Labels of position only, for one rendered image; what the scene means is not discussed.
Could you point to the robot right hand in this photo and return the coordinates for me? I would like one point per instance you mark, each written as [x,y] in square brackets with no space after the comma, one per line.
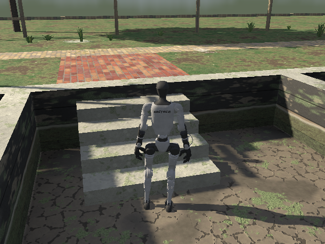
[188,154]

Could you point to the right robot upper arm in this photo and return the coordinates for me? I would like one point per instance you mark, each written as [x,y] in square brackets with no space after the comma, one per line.
[180,116]

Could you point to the robot left forearm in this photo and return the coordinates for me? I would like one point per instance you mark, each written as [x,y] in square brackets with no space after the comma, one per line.
[140,137]

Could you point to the left robot upper arm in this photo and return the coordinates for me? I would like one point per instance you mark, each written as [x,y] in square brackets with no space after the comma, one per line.
[144,116]

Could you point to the robot left foot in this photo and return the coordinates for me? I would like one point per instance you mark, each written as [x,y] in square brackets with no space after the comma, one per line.
[146,205]

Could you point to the right robot thigh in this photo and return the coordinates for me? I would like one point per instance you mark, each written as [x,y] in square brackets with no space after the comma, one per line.
[173,157]

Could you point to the robot right forearm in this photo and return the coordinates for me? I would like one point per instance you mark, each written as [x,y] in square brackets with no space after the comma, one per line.
[184,137]

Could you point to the robot left hand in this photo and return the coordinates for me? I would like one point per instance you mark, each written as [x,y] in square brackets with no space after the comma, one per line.
[137,153]

